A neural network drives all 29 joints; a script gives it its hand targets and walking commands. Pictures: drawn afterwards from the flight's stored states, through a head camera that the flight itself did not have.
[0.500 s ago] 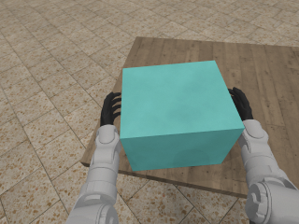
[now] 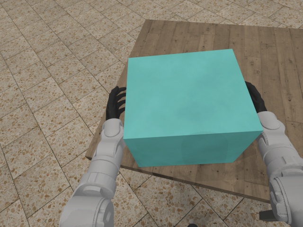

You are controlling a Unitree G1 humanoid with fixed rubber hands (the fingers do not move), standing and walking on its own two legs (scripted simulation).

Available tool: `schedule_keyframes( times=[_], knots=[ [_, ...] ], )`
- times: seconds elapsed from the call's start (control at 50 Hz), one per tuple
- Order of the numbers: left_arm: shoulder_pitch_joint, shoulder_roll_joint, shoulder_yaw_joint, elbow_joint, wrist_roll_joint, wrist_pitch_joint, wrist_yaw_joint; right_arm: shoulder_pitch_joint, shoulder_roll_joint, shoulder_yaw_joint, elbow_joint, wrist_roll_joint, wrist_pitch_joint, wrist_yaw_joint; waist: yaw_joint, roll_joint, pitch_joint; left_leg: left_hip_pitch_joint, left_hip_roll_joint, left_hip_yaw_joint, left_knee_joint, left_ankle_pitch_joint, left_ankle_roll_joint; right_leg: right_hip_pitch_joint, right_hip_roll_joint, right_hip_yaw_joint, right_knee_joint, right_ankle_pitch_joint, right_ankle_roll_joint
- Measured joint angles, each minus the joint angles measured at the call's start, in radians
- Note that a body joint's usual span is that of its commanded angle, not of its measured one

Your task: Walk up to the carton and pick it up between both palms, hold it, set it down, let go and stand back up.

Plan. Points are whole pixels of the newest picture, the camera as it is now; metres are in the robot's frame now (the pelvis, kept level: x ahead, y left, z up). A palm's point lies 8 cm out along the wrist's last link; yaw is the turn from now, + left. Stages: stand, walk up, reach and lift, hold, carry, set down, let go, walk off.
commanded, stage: set down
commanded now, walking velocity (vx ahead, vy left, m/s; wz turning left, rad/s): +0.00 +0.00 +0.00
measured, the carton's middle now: (182, 112) +0.42 -0.01 +0.01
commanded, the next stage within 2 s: none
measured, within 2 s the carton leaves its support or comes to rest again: neither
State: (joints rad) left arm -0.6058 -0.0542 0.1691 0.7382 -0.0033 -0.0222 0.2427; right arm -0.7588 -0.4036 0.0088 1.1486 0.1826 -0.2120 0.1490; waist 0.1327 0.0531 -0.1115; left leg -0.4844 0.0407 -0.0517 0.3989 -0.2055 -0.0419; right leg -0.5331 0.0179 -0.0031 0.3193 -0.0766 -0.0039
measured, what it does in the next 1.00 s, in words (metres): stands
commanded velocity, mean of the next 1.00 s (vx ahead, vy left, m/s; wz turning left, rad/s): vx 0.00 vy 0.00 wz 0.00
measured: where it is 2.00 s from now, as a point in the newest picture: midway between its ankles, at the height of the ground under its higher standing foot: outside the picture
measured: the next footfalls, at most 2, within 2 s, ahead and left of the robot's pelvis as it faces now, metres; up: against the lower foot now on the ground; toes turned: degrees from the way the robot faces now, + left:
none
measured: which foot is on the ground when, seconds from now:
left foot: down 0.00-1.00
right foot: down 0.00-1.00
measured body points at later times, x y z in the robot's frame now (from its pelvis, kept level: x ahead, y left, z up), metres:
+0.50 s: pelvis -0.01 -0.01 +0.00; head +0.07 -0.04 +0.44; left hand +0.38 +0.20 +0.05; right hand +0.45 -0.24 +0.04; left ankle -0.03 +0.15 -0.74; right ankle +0.03 -0.12 -0.74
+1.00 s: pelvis -0.02 -0.01 +0.00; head +0.01 -0.03 +0.45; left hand +0.38 +0.21 +0.11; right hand +0.44 -0.25 +0.13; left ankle -0.03 +0.15 -0.74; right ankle +0.03 -0.12 -0.74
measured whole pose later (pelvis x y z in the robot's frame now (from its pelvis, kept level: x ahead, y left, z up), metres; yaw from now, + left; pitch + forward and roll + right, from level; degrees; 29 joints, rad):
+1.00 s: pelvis -0.02 -0.01 +0.00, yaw +0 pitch +13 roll +0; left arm -0.72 0.09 0.14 0.69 -0.14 0.35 0.24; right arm -0.86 -0.64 0.15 1.04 0.40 0.14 0.21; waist 0.14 0.04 -0.19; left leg -0.44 0.05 -0.05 0.40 -0.19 -0.05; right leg -0.49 0.02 0.00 0.32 -0.06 -0.01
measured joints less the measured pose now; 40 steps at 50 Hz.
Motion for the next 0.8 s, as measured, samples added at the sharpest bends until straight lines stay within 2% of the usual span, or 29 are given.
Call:
schedule_keyframes(
  times=[0.22,0.42,0.62,0.8],
  knots=[
    [0.022,0.006,0.000,0.000,-0.001,-0.045,-0.046,-0.006,-0.061,0.089,0.000,0.068,-0.054,-0.012,0.008,0.029,-0.022,-0.022,0.001,0.002,0.000,0.002,-0.003,-0.022,0.001,0.000,0.000,-0.003,0.000],
    [0.020,0.041,0.000,0.001,-0.028,-0.042,-0.054,-0.007,-0.129,0.124,0.001,0.142,-0.036,-0.005,0.008,0.020,-0.030,-0.032,0.005,0.003,0.000,0.012,-0.003,-0.033,0.004,0.000,0.000,0.013,0.000],
    [-0.032,0.100,-0.027,0.001,-0.103,0.070,-0.035,-0.026,-0.165,0.126,-0.022,0.172,0.090,0.034,0.009,0.014,-0.085,-0.033,0.005,0.003,0.000,0.020,-0.005,-0.035,0.004,0.000,0.002,0.021,-0.001],
    [-0.102,0.126,-0.029,0.002,-0.109,0.226,-0.034,-0.072,-0.212,0.140,-0.083,0.204,0.222,0.045,0.009,0.009,-0.102,-0.003,0.005,0.003,0.000,0.021,-0.005,-0.005,0.004,0.000,0.003,0.021,-0.002]
  ],
)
